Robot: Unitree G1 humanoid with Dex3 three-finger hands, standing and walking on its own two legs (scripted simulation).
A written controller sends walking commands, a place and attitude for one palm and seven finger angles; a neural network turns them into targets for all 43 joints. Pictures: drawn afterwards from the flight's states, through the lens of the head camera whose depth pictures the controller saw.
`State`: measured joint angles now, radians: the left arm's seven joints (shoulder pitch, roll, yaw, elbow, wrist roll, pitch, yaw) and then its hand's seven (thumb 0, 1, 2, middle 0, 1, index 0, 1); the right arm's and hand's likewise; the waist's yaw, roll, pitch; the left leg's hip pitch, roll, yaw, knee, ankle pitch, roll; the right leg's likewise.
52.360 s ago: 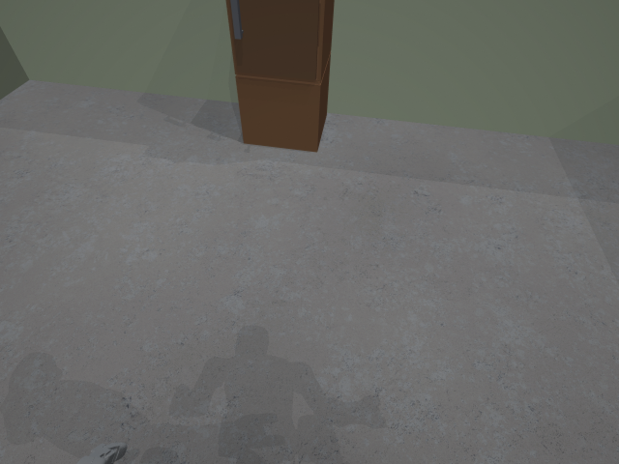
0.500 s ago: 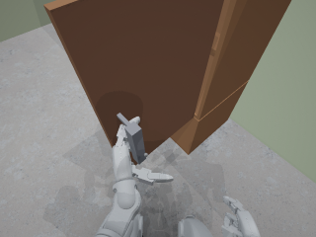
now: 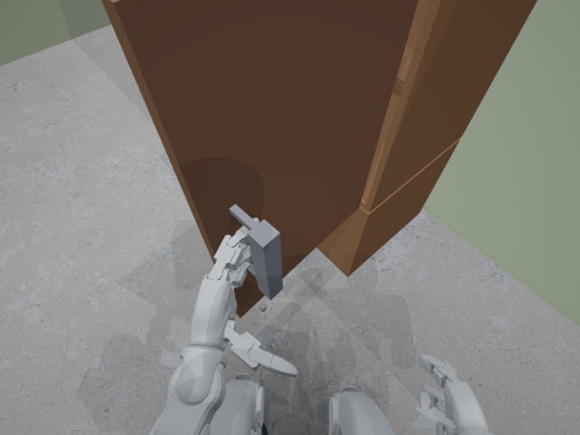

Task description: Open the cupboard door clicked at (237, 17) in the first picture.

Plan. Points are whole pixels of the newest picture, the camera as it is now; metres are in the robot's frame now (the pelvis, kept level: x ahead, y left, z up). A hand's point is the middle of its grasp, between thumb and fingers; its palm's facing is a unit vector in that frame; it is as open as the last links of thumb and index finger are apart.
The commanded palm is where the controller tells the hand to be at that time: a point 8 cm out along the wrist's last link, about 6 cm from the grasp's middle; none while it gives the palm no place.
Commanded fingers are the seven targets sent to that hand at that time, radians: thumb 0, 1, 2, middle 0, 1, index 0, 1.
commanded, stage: slide the hand sideways off the handle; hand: left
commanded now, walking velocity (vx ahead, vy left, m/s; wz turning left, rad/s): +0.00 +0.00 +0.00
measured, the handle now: (256, 254) +0.35 +0.07 +0.03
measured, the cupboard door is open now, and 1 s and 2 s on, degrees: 94 92 92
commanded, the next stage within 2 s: draw the hand back to the body in 0.64 s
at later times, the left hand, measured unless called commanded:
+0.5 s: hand (213, 338) +0.24 +0.11 +0.03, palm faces +0.00 -1.00 -0.02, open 16.1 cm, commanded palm +0.21 +0.17 +0.03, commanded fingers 0.00 -0.50 0.30 -0.15 -0.30 -0.15 -0.30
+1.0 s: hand (164, 341) +0.22 +0.14 +0.09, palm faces +0.00 -1.00 -0.06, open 16.3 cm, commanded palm +0.19 +0.20 +0.09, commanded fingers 0.00 -0.50 0.30 -0.15 -0.30 -0.15 -0.30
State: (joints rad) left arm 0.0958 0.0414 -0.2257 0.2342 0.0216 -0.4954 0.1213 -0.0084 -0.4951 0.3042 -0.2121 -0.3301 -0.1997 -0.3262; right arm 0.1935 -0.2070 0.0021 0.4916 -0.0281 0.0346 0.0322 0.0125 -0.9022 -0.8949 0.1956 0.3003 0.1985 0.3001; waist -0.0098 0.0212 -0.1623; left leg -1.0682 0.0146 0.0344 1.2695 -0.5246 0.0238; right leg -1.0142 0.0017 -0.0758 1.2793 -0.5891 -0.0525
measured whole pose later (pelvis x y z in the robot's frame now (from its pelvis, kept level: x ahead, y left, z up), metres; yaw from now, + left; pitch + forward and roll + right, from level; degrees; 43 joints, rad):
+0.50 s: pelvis +0.02 -0.02 +0.00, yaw +1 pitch +20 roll +0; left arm 0.40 0.12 -0.07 0.00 -0.12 -0.52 -0.06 -0.01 -0.49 0.30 -0.18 -0.31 -0.19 -0.32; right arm 0.18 -0.22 -0.01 0.46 -0.01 -0.02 -0.01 0.01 -0.90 -0.89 0.20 0.30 0.20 0.30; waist 0.01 0.03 -0.18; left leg -1.09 0.02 0.00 1.30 -0.56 0.00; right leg -1.02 0.01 -0.11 1.30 -0.63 -0.08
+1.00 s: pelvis +0.01 +0.00 +0.02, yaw +1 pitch +16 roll -2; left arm 0.52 0.19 0.00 -0.24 -0.18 -0.36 -0.11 -0.01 -0.49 0.30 -0.16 -0.30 -0.15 -0.30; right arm 0.24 -0.20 0.01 0.43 0.02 -0.02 -0.05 0.01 -0.90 -0.89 0.20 0.30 0.20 0.30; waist 0.01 0.06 -0.18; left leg -0.97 0.02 0.00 1.22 -0.53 0.02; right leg -0.89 0.02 -0.10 1.19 -0.58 -0.05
